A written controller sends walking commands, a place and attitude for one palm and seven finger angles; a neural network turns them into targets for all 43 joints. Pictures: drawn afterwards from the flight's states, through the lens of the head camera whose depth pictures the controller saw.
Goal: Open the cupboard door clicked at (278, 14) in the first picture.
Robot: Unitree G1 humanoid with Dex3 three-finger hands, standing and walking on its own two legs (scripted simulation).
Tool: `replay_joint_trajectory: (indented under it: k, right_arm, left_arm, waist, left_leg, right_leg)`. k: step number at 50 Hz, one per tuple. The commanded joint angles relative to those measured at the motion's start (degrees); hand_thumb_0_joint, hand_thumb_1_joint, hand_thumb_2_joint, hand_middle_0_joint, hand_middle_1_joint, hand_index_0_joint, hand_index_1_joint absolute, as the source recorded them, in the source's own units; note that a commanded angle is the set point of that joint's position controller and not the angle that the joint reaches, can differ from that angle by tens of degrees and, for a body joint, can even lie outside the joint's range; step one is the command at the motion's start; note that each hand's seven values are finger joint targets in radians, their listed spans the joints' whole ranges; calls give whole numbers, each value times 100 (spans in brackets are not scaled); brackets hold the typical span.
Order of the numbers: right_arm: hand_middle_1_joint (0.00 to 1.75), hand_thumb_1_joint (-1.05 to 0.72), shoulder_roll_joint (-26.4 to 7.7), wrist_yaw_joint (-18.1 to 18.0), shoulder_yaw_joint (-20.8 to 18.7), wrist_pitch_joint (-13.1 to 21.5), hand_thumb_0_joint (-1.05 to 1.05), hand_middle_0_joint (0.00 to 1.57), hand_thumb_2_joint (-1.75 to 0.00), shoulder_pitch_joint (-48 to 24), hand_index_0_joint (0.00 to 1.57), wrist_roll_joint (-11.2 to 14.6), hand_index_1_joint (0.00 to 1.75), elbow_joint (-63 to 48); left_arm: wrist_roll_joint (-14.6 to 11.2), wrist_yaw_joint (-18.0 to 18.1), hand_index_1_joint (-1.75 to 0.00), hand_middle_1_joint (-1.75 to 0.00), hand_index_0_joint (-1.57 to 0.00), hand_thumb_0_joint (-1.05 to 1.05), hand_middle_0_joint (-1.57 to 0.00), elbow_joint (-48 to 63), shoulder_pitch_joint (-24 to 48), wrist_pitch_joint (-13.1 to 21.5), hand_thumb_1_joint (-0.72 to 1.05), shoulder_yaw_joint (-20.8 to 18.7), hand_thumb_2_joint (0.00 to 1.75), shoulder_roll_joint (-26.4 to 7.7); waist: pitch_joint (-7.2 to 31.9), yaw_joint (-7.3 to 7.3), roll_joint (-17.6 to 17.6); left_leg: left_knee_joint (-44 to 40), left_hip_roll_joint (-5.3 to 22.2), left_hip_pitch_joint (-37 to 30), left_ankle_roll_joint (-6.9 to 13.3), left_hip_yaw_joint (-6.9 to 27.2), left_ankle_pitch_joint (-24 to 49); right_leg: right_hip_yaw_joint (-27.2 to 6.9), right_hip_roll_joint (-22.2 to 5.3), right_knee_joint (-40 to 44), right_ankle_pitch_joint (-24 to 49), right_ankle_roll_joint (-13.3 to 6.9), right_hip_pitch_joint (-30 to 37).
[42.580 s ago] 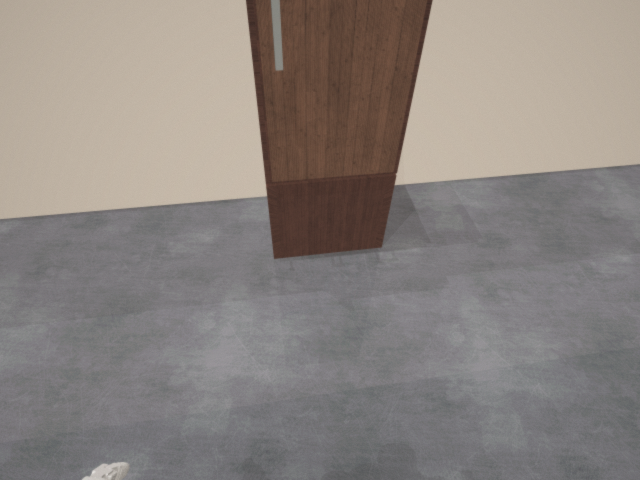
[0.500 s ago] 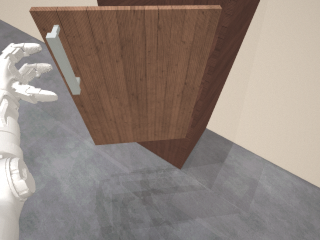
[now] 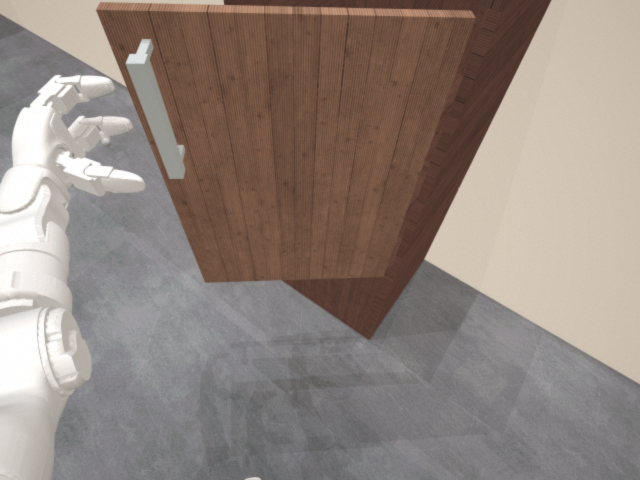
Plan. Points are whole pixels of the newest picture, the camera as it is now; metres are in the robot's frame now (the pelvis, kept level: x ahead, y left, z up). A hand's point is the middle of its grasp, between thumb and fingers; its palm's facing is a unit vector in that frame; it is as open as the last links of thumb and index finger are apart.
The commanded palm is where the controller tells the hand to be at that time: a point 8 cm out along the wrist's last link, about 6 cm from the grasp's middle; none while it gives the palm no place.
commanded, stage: move the hooked fingers beside the handle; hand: left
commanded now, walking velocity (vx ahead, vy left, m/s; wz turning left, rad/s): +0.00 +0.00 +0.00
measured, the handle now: (162, 115) +0.53 +0.19 +0.15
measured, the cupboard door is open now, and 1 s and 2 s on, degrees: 40 40 40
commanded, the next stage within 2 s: slide the fingers in behind the handle in 0.06 s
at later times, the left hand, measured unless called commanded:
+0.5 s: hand (132, 142) +0.48 +0.21 +0.16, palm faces +0.04 -1.00 +0.03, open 14.0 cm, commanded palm +0.45 +0.26 +0.15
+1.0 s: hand (160, 140) +0.48 +0.18 +0.16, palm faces +0.03 -1.00 +0.03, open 14.0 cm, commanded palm +0.45 +0.23 +0.15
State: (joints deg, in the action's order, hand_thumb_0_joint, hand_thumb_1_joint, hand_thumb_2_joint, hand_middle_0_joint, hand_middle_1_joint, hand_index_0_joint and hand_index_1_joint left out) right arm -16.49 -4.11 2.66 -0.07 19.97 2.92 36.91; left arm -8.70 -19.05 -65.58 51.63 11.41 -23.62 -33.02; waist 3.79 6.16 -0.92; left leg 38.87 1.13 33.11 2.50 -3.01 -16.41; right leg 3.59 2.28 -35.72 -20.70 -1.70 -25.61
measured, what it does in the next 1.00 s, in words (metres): stands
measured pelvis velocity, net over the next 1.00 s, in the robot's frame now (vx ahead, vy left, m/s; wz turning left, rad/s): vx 0.00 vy -0.01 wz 0.00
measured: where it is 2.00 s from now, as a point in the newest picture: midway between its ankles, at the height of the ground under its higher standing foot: outside the picture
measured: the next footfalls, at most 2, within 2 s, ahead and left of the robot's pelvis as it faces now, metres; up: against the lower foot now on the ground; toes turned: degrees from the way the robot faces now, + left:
none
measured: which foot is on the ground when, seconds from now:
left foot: down 0.00-1.00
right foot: down 0.00-1.00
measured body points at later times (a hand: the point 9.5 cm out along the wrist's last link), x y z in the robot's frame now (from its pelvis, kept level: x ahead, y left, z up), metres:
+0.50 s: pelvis +0.00 +0.00 +0.00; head +0.05 +0.00 +0.45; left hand +0.47 +0.26 +0.16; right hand +0.02 -0.28 -0.11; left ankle +0.03 +0.09 -0.72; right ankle -0.04 -0.10 -0.72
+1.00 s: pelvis +0.00 -0.01 +0.00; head +0.05 -0.01 +0.45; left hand +0.47 +0.23 +0.16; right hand +0.03 -0.28 -0.12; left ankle +0.03 +0.09 -0.72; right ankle -0.04 -0.10 -0.72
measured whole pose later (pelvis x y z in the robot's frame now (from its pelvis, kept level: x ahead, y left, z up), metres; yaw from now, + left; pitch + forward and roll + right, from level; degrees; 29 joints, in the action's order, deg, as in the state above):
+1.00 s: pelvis +0.00 -0.01 +0.00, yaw +0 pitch +10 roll -1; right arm -16.6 -3.2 1.6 0.3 22.2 2.8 38.9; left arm -8.8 -13.1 -63.5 51.7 11.0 -19.7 -26.6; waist 4.1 6.4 -1.7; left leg 38.9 1.6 32.5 1.7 -2.8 -16.3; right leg 3.6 2.8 -36.3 -20.9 -2.5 -25.3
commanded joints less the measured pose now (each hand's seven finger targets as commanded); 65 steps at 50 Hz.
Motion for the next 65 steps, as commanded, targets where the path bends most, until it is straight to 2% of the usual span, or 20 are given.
replay_joint_trajectory:
  k: [1,9,14,16,20,22,25,28,31,34,36,40,43,45,48,54,57,60,62,65]
  right_arm:
    - [30,-90,-1037,-69,-379,122,0,20,-90,718,20,-8,30,-338]
    - [30,-90,-1063,-48,-408,71,0,20,-90,782,20,-3,30,-369]
    - [30,-90,-1038,-34,-441,72,0,20,-90,762,20,-8,30,-368]
    - [30,-90,-1006,-33,-446,81,0,20,-90,763,20,-5,30,-348]
    - [30,-90,-1009,-7,-457,117,0,20,-90,765,20,-17,30,-307]
    - [30,-90,-1018,-3,-458,137,0,20,-90,764,20,-36,30,-292]
    - [30,-90,-954,18,-440,160,0,20,-90,704,20,-34,30,-329]
    - [30,-90,-973,31,-444,152,0,20,-90,715,20,-36,30,-325]
    - [30,-90,-937,23,-410,138,0,20,-90,673,20,-9,30,-372]
    - [30,-90,-956,10,-408,135,0,20,-90,644,20,1,30,-374]
    - [30,-90,-944,-5,-399,145,0,20,-90,661,20,9,30,-353]
    - [30,-90,-922,13,-415,212,0,20,-90,647,20,-4,30,-301]
    - [30,-90,-929,27,-446,226,0,20,-90,668,20,-19,30,-248]
    - [30,-90,-906,49,-436,239,0,20,-90,646,20,-18,30,-246]
    - [30,-90,-937,56,-425,200,0,20,-90,657,20,-16,30,-235]
    - [30,-90,-870,110,-458,224,0,20,-90,665,20,-59,30,-302]
    - [30,-90,-875,127,-477,215,0,20,-90,648,20,-50,30,-305]
    - [30,-90,-855,120,-463,196,0,20,-90,625,20,-24,30,-301]
    - [30,-90,-870,114,-461,184,0,20,-90,604,20,-29,30,-333]
    - [30,-90,-824,108,-451,203,0,20,-90,613,20,-25,30,-327]
  left_arm:
    - [-74,-2,-120,-120,-30,0,-30,1202,2766,403,-50,-111,30,-1708]
    - [-138,-118,-120,-120,-30,0,-30,1167,2440,347,-50,-239,30,-1807]
    - [-196,-71,-120,-120,-30,0,-30,1546,2399,382,-50,-79,30,-1499]
    - [-250,-5,-120,-120,-30,0,-30,1641,2524,384,-50,94,30,-1226]
    - [-178,169,-120,-120,-30,0,-30,1587,2560,300,-50,87,30,-1170]
    - [-162,287,-120,-120,-30,0,-30,1656,2522,331,-50,-175,30,-1437]
    - [-75,398,-120,-120,-30,0,-30,1764,2599,370,-50,14,30,-1200]
    - [-27,481,-120,-120,-30,0,-30,1599,2379,373,-50,-234,30,-1468]
    - [-27,465,-120,-120,-30,0,-30,1525,2520,320,-50,97,30,-1143]
    - [-18,451,-120,-120,-30,0,-30,1381,2487,243,-50,9,30,-1268]
    - [-67,426,-120,-120,-30,0,-30,1377,2719,260,-50,178,30,-1095]
    - [-110,434,-120,-120,-30,0,-30,1609,2925,372,-50,325,30,-847]
    - [-141,501,-120,-120,-30,0,-30,1707,2825,455,-50,203,30,-892]
    - [-146,530,-120,-120,-30,0,-30,1591,2734,378,-50,362,30,-630]
    - [-77,627,-120,-120,-30,0,-30,1348,2698,235,-50,207,30,-902]
    - [-4,892,-120,-120,-30,0,-30,1951,2705,473,-50,162,30,-765]
    - [-27,917,-120,-120,-30,0,-30,1817,2375,457,-50,130,30,-680]
    - [19,895,-120,-120,-30,0,-30,1589,2482,273,-50,318,30,-527]
    - [30,923,-120,-120,-30,0,-30,1712,2418,253,-50,158,30,-730]
    - [-2,916,-120,-120,-30,0,-30,1827,2651,266,-50,261,30,-599]
  waist:
    - [2134,87,-537]
    - [2137,-12,-416]
    - [2095,-18,-669]
    - [1960,75,-594]
    - [1948,53,-529]
    - [2111,-27,-451]
    - [2127,-5,-513]
    - [2098,-79,-369]
    - [1882,49,-249]
    - [1799,11,-324]
    - [1704,123,-231]
    - [1997,139,-516]
    - [2254,81,-394]
    - [2098,73,-410]
    - [1793,55,-210]
    - [2343,-35,-381]
    - [2213,-85,-120]
    - [1780,10,-41]
    - [1950,-80,-171]
    - [1935,-1,-88]
  left_leg:
    - [-153,18,-2376,41,607,1865]
    - [-189,26,-2259,46,564,1869]
    - [-209,54,-2469,21,596,1895]
    - [-204,48,-2466,51,595,1868]
    - [-279,58,-2452,23,648,1603]
    - [-238,34,-2408,50,604,1707]
    - [-242,20,-2401,36,569,1683]
    - [-203,3,-2231,58,512,1732]
    - [-215,-25,-2057,96,455,1609]
    - [-232,-29,-1951,85,427,1400]
    - [-219,-37,-1926,111,422,1296]
    - [-187,-23,-2278,65,499,1452]
    - [-169,-20,-2393,67,521,1621]
    - [-185,-28,-2310,56,508,1528]
    - [-231,-58,-1897,91,463,1342]
    - [-170,-47,-2349,56,477,1859]
    - [-164,-58,-2223,76,424,1880]
    - [-256,-67,-1945,97,358,1489]
    - [-240,-98,-1944,110,323,1557]
    - [-257,-86,-1962,108,330,1518]
  right_leg:
    - [-243,14,386,1926,67,-348]
    - [-257,52,404,2068,80,-193]
    - [-215,74,421,1901,55,-379]
    - [-197,78,453,1838,53,-437]
    - [-187,73,465,1604,54,-501]
    - [-229,69,442,1785,59,-300]
    - [-233,60,417,1821,70,-267]
    - [-277,53,391,2028,75,-97]
    - [-289,23,429,2052,98,-66]
    - [-346,10,466,1971,104,-93]
    - [-346,-2,509,1905,110,-126]
    - [-330,22,463,1902,92,-274]
    - [-316,36,426,2031,90,-156]
    - [-285,35,429,1948,86,-228]
    - [-330,4,463,1959,113,-104]
    - [-307,49,346,2297,81,49]
    - [-309,62,350,2438,95,132]
    - [-329,26,458,2247,122,61]
    - [-381,2,443,2388,118,226]
    - [-390,5,479,2389,131,234]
